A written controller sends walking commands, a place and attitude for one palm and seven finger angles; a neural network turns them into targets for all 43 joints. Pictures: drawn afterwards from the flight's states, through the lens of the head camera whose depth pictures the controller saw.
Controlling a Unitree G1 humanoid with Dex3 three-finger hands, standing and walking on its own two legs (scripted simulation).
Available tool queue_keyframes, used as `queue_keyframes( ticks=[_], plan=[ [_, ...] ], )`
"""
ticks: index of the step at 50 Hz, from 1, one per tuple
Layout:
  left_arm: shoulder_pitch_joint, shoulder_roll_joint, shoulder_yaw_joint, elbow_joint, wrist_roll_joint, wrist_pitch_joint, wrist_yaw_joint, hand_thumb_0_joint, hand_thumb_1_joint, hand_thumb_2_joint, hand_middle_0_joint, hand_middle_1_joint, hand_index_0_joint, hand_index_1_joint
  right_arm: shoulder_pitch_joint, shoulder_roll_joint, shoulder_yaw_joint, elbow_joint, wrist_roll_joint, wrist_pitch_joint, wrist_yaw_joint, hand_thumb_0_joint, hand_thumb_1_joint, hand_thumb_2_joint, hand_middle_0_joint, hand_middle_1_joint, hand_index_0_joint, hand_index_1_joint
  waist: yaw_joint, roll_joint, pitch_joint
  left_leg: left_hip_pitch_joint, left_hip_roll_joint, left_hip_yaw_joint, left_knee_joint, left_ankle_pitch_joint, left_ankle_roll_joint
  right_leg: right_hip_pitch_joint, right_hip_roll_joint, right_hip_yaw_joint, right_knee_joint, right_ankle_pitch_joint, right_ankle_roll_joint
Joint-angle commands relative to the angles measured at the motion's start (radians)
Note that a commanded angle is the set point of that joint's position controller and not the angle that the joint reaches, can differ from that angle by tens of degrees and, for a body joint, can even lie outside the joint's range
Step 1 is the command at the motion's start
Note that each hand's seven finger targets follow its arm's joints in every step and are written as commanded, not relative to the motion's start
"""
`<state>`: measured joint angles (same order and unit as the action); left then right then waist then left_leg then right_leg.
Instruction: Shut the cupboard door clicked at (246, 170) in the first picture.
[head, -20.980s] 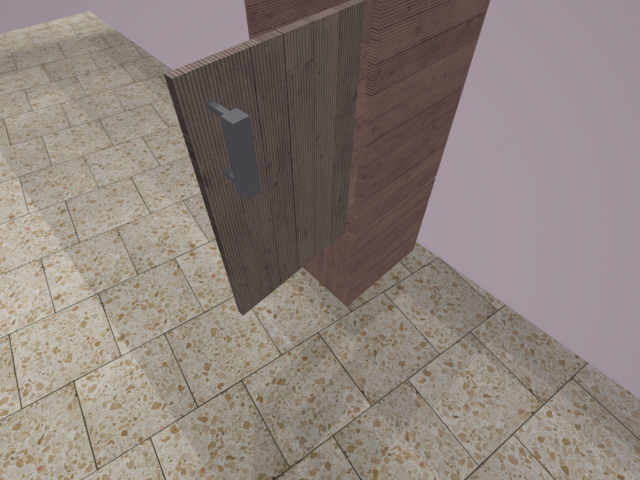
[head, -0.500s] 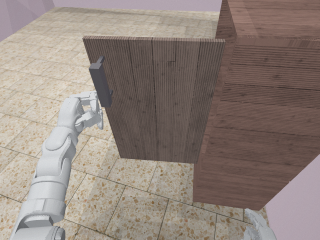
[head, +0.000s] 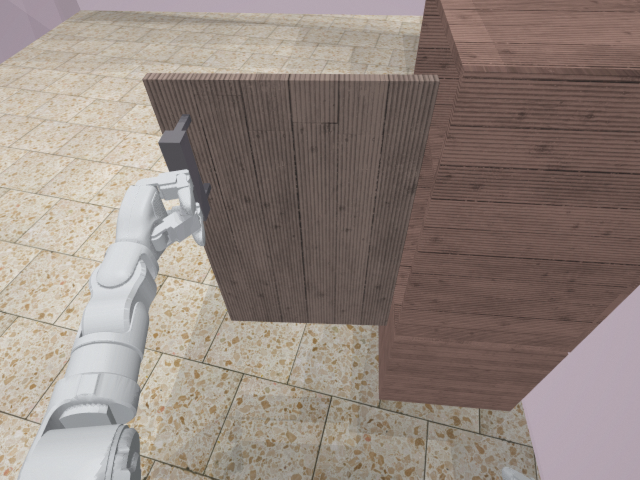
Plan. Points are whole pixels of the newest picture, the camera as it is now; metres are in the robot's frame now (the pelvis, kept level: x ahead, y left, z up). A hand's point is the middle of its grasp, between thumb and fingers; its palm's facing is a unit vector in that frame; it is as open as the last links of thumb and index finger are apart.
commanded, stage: bring the fist close to the handle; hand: left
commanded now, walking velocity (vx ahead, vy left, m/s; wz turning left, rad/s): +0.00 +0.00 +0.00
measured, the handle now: (191, 168) +0.50 +0.19 +0.14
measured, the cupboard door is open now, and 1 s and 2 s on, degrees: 93 80 72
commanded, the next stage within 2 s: push the door shut along its arc in 0.08 s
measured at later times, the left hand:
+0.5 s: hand (203, 200) +0.42 +0.15 +0.15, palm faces -0.08 -1.00 -0.03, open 3.1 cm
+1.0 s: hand (224, 170) +0.48 +0.14 +0.15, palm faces -0.21 -0.98 -0.01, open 3.1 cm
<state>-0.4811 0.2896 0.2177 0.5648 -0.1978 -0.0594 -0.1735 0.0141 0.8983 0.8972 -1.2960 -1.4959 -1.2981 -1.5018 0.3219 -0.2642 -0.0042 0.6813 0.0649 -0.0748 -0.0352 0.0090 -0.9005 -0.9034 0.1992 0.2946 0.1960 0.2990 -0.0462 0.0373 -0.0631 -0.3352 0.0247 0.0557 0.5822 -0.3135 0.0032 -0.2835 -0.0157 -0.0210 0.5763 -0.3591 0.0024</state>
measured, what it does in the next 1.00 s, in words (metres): stands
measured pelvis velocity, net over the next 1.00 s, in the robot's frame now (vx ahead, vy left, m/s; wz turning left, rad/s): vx -0.02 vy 0.00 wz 0.01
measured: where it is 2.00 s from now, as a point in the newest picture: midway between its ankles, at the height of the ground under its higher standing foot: outside the picture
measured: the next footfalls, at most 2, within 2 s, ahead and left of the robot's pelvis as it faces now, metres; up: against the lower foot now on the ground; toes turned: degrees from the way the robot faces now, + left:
none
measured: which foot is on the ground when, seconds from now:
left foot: down 0.00-1.00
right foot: down 0.00-1.00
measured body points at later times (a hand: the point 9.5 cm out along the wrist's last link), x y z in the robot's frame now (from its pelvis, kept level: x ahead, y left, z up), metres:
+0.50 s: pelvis -0.02 +0.00 +0.00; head +0.00 -0.01 +0.45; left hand +0.42 +0.21 +0.15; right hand +0.09 -0.26 -0.11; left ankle -0.01 +0.12 -0.73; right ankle -0.04 -0.12 -0.73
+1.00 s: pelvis -0.02 +0.00 -0.01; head +0.05 +0.01 +0.43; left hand +0.49 +0.19 +0.15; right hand -0.04 -0.28 -0.13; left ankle -0.01 +0.12 -0.73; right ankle -0.04 -0.12 -0.73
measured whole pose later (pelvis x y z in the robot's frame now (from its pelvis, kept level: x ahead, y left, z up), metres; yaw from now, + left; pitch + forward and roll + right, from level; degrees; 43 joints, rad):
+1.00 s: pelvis -0.02 +0.00 -0.01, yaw +0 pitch +12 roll -1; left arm -1.06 0.51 0.26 1.24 -0.14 -0.19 -0.37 0.02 0.90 0.90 -1.30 -1.50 -1.31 -1.50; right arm 0.42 -0.30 0.00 0.75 0.03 -0.08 -0.04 0.00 -0.90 -0.90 0.20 0.29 0.20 0.30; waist -0.18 0.03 -0.05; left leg -0.60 0.03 0.04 0.71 -0.32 0.01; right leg -0.53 -0.01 -0.04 0.68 -0.36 0.00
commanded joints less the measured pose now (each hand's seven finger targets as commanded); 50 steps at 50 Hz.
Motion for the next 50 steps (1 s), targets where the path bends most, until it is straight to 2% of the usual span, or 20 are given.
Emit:
queue_keyframes(
  ticks=[1,3,9,11,13,17,20,21,22,24,26,30,33,36,40,41,42,47,48,50],
  plan=[
    [-0.441,0.24,0.071,-0.229,-0.012,-0.064,0.014,0.0,0.9,0.9,-1.3,-1.5,-1.3,-1.5,-0.07,-0.134,-0.037,-0.136,0.002,-0.05,-0.021,0.0,-0.9,-0.9,0.2,0.3,0.2,0.3,0.004,-0.067,-0.241,0.186,-0.011,-0.035,-0.036,0.342,0.03,0.02,0.023,-0.016,-0.064,0.431,-0.013],
    [-0.478,0.174,0.013,-0.254,-0.011,-0.064,0.011,0.0,0.9,0.9,-1.3,-1.5,-1.3,-1.5,-0.086,-0.122,-0.033,-0.144,0.007,-0.053,-0.021,0.0,-0.9,-0.9,0.2,0.3,0.2,0.3,0.0,0.01,-0.258,0.214,-0.013,-0.037,-0.038,0.339,0.025,-0.002,0.023,-0.015,-0.058,0.411,-0.018],
    [-0.497,0.191,0.034,-0.166,-0.015,-0.061,0.015,0.0,0.9,0.9,-1.3,-1.5,-1.3,-1.5,-0.088,-0.125,-0.028,-0.135,0.008,-0.053,-0.025,0.0,-0.9,-0.9,0.2,0.3,0.2,0.3,0.001,-0.043,-0.241,0.197,-0.014,-0.049,-0.042,0.284,0.024,-0.016,0.023,-0.018,-0.065,0.356,-0.021],
    [-0.513,0.223,0.045,-0.137,-0.004,-0.069,0.011,0.0,0.9,0.9,-1.3,-1.5,-1.3,-1.5,-0.079,-0.132,-0.027,-0.128,0.004,-0.047,-0.026,0.0,-0.9,-0.9,0.2,0.3,0.2,0.3,-0.006,-0.057,-0.238,0.186,-0.014,-0.049,-0.039,0.277,0.028,-0.012,0.02,-0.015,-0.065,0.351,-0.02],
    [-0.6,0.187,-0.002,-0.112,-0.003,-0.078,-0.005,0.0,0.9,0.9,-1.3,-1.5,-1.3,-1.5,-0.082,-0.128,-0.023,-0.127,0.007,-0.046,-0.025,0.0,-0.9,-0.9,0.2,0.3,0.2,0.3,-0.027,-0.025,-0.227,0.19,-0.016,-0.049,-0.035,0.253,0.026,-0.049,0.018,-0.012,-0.063,0.332,-0.02],
    [-0.703,0.229,0.019,-0.011,-0.005,-0.103,-0.028,0.0,0.9,0.9,-1.3,-1.5,-1.3,-1.5,-0.059,-0.139,-0.024,-0.111,0.004,-0.043,-0.03,0.0,-0.9,-0.9,0.2,0.3,0.2,0.3,-0.045,-0.042,-0.232,0.178,-0.018,-0.053,-0.023,0.23,0.029,-0.071,0.018,-0.007,-0.06,0.313,-0.02],
    [-0.737,0.233,0.02,0.055,-0.004,-0.13,-0.05,0.0,0.9,0.9,-1.3,-1.5,-1.3,-1.5,-0.04,-0.141,-0.026,-0.107,0.0,-0.047,-0.028,0.0,-0.9,-0.9,0.2,0.3,0.2,0.3,-0.038,-0.011,-0.273,0.182,-0.021,-0.056,-0.012,0.258,0.025,-0.069,0.018,-0.005,-0.039,0.339,-0.026],
    [-0.729,0.271,0.046,0.08,0.002,-0.137,-0.055,0.0,0.9,0.9,-1.3,-1.5,-1.3,-1.5,-0.024,-0.148,-0.027,-0.101,-0.004,-0.044,-0.027,0.0,-0.9,-0.9,0.2,0.3,0.2,0.3,-0.037,-0.019,-0.286,0.179,-0.019,-0.057,-0.005,0.265,0.027,-0.06,0.017,-0.005,-0.037,0.344,-0.026],
    [-0.733,0.27,0.045,0.114,0.001,-0.142,-0.064,0.0,0.9,0.9,-1.3,-1.5,-1.3,-1.5,-0.019,-0.149,-0.027,-0.102,-0.002,-0.041,-0.026,0.0,-0.9,-0.9,0.2,0.3,0.2,0.3,-0.044,-0.047,-0.275,0.161,-0.02,-0.057,-0.006,0.26,0.028,-0.063,0.019,-0.005,-0.035,0.348,-0.024],
    [-0.793,0.238,0.011,0.161,0.002,-0.154,-0.083,0.0,0.9,0.9,-1.3,-1.5,-1.3,-1.5,-0.006,-0.149,-0.029,-0.093,-0.002,-0.041,-0.024,0.0,-0.9,-0.9,0.2,0.3,0.2,0.3,-0.062,-0.021,-0.257,0.153,-0.021,-0.055,0.002,0.245,0.027,-0.1,0.019,-0.004,-0.032,0.336,-0.024],
    [-0.793,0.289,0.05,0.215,0.001,-0.164,-0.095,0.0,0.9,0.9,-1.3,-1.5,-1.3,-1.5,0.021,-0.163,-0.034,-0.084,-0.008,-0.04,-0.026,0.0,-0.9,-0.9,0.2,0.3,0.2,0.3,-0.061,-0.076,-0.264,0.126,-0.018,-0.056,0.007,0.234,0.031,-0.094,0.02,-0.002,-0.032,0.328,-0.02],
    [-0.906,0.249,-0.005,0.259,0.004,-0.186,-0.129,0.0,0.9,0.9,-1.3,-1.5,-1.3,-1.5,0.051,-0.168,-0.039,-0.065,-0.006,-0.046,-0.025,0.0,-0.9,-0.9,0.2,0.3,0.2,0.3,-0.097,-0.024,-0.257,0.132,-0.017,-0.063,0.016,0.204,0.029,-0.164,0.025,-0.001,-0.024,0.286,-0.022],
    [-0.955,0.309,0.036,0.299,0.004,-0.193,-0.143,0.0,0.9,0.9,-1.3,-1.5,-1.3,-1.5,0.083,-0.182,-0.043,-0.046,-0.012,-0.048,-0.027,0.0,-0.9,-0.9,0.2,0.3,0.2,0.3,-0.109,-0.034,-0.292,0.121,-0.017,-0.065,0.026,0.205,0.032,-0.165,0.026,0.003,-0.02,0.289,-0.019],
    [-0.999,0.321,0.026,0.35,0.017,-0.2,-0.162,0.0,0.9,0.9,-1.3,-1.5,-1.3,-1.5,0.118,-0.187,-0.045,-0.028,-0.019,-0.046,-0.028,0.0,-0.9,-0.9,0.2,0.3,0.2,0.3,-0.127,-0.033,-0.295,0.106,-0.014,-0.069,0.036,0.206,0.034,-0.187,0.027,0.001,-0.014,0.278,-0.019],
    [-1.065,0.334,0.034,0.366,0.023,-0.207,-0.182,0.0,0.9,0.9,-1.3,-1.5,-1.3,-1.5,0.149,-0.194,-0.051,-0.015,-0.026,-0.055,-0.023,0.0,-0.9,-0.9,0.2,0.3,0.2,0.3,-0.138,0.024,-0.347,0.137,-0.013,-0.083,0.055,0.235,0.028,-0.232,0.032,-0.003,0.002,0.28,-0.022],
    [-1.046,0.363,0.062,0.403,0.022,-0.202,-0.183,0.0,0.9,0.9,-1.3,-1.5,-1.3,-1.5,0.164,-0.199,-0.052,-0.011,-0.031,-0.049,-0.026,0.0,-0.9,-0.9,0.2,0.3,0.2,0.3,-0.139,-0.019,-0.346,0.12,-0.009,-0.082,0.06,0.239,0.034,-0.219,0.033,-0.003,0.0,0.289,-0.02],
    [-1.07,0.383,0.069,0.4,0.026,-0.204,-0.189,0.0,0.9,0.9,-1.3,-1.5,-1.3,-1.5,0.167,-0.201,-0.051,-0.012,-0.031,-0.048,-0.025,0.0,-0.9,-0.9,0.2,0.3,0.2,0.3,-0.143,-0.016,-0.349,0.102,-0.013,-0.083,0.062,0.235,0.035,-0.218,0.035,0.001,0.004,0.298,-0.018],
    [-1.127,0.415,0.077,0.457,0.048,-0.2,-0.208,0.0,0.9,0.9,-1.3,-1.5,-1.3,-1.5,0.204,-0.209,-0.052,-0.005,-0.037,-0.041,-0.024,0.0,-0.9,-0.9,0.2,0.3,0.2,0.3,-0.162,0.016,-0.356,0.098,-0.008,-0.091,0.084,0.256,0.032,-0.268,0.041,-0.002,0.017,0.298,-0.02],
    [-1.159,0.385,0.047,0.452,0.049,-0.199,-0.215,0.0,0.9,0.9,-1.3,-1.5,-1.3,-1.5,0.208,-0.207,-0.052,-0.004,-0.038,-0.041,-0.023,0.0,-0.9,-0.9,0.2,0.3,0.2,0.3,-0.175,0.036,-0.363,0.104,-0.009,-0.088,0.087,0.258,0.032,-0.287,0.041,-0.001,0.018,0.297,-0.018],
    [-1.19,0.395,0.053,0.459,0.053,-0.197,-0.22,0.0,0.9,0.9,-1.3,-1.5,-1.3,-1.5,0.224,-0.21,-0.055,0.003,-0.043,-0.042,-0.021,0.0,-0.9,-0.9,0.2,0.3,0.2,0.3,-0.18,0.057,-0.373,0.117,-0.005,-0.098,0.097,0.264,0.029,-0.315,0.043,-0.007,0.025,0.282,-0.021]
  ],
)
